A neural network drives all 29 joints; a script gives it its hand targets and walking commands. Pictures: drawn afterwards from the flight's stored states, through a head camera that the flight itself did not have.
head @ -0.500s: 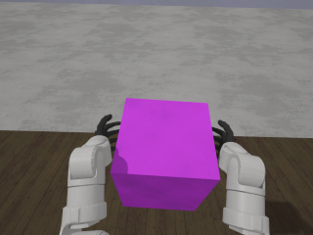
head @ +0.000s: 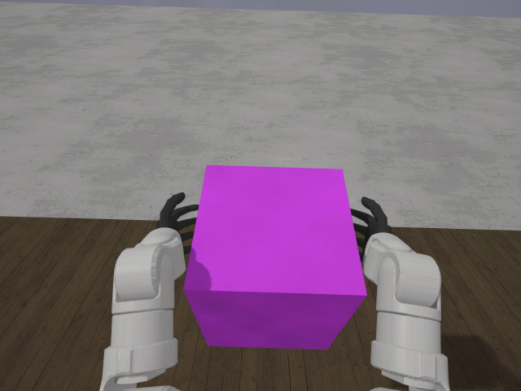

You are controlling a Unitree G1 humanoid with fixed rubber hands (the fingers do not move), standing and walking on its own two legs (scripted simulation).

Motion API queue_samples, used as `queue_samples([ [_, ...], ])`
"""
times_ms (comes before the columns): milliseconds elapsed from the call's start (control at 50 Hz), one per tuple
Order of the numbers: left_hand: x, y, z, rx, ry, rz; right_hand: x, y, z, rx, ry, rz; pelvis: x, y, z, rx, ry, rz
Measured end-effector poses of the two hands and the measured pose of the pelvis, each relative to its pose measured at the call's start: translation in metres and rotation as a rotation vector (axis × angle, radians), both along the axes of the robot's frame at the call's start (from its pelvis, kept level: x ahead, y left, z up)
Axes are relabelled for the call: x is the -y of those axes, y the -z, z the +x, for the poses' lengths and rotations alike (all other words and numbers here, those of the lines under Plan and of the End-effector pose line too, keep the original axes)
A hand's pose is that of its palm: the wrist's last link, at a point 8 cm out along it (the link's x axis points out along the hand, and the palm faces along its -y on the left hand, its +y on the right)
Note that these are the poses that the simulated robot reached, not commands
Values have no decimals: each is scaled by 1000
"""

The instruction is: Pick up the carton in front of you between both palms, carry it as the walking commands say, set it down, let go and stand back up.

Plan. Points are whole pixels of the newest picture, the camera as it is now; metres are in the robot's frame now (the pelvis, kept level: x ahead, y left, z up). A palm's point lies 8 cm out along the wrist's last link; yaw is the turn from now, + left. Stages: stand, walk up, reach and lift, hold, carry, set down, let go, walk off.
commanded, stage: carry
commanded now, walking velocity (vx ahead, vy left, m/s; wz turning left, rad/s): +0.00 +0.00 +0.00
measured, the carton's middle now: (270, 263) +0.33 +0.00 +0.05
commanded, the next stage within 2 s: none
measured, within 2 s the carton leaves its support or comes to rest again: neither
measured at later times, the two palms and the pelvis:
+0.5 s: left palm (170, 234) +0.33 +0.15 +0.11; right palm (367, 242) +0.33 -0.15 +0.11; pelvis +0.02 +0.00 +0.00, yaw +0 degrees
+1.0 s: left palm (160, 236) +0.32 +0.16 +0.12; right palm (363, 246) +0.31 -0.14 +0.12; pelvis +0.00 +0.02 +0.00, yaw -1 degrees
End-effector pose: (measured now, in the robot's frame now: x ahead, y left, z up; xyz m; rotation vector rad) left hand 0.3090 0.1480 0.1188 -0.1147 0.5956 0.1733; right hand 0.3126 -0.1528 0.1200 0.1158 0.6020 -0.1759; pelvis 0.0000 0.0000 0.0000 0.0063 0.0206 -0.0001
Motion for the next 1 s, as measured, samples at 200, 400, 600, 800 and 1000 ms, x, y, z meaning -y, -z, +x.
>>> queue_samples([
  [200, 1, -1, 13, -11, 3, 6, 1, 6, 9, -11, 4, 7, 1, -2, 8, -23, 5, -1],
  [400, -3, 5, 21, -3, 2, 10, -3, 10, 19, -4, -1, 7, -2, 1, 14, -32, 2, -12],
  [600, -7, 7, 17, -1, 11, -10, -8, 6, 13, -2, 14, -3, -9, 1, 15, -21, 8, -12],
  [800, -14, -1, 11, 9, 18, -3, -14, 1, 4, 8, 11, -10, -18, 1, 9, -3, 12, -13],
  [1000, -17, 0, 7, -2, 15, -3, -17, 3, 0, -4, 14, -2, -20, 1, 3, 1, 10, -8],
])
